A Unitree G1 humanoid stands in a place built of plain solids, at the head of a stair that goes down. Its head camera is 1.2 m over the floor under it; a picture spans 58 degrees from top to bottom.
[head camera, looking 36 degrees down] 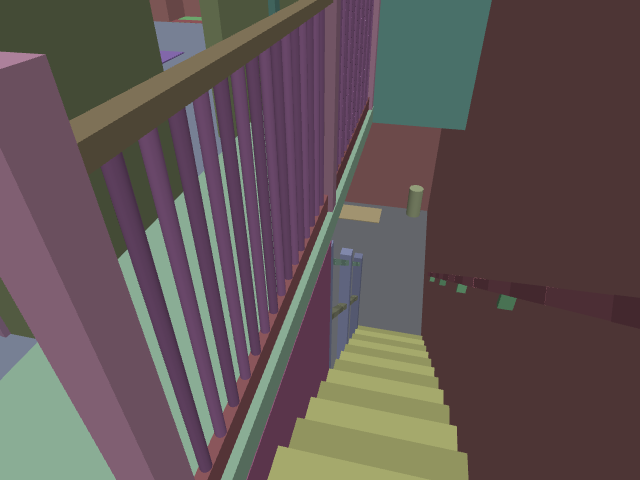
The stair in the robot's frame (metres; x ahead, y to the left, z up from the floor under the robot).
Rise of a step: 0.20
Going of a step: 0.25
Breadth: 0.75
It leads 13 degrees to the right of straight ahead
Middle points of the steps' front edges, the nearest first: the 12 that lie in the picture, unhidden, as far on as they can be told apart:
0.79 -0.20 -0.40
1.04 -0.26 -0.61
1.28 -0.32 -0.81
1.52 -0.37 -1.01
1.76 -0.43 -1.21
2.01 -0.48 -1.41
2.25 -0.54 -1.62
2.49 -0.59 -1.82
2.74 -0.65 -2.02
2.98 -0.70 -2.22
3.22 -0.76 -2.42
3.47 -0.82 -2.63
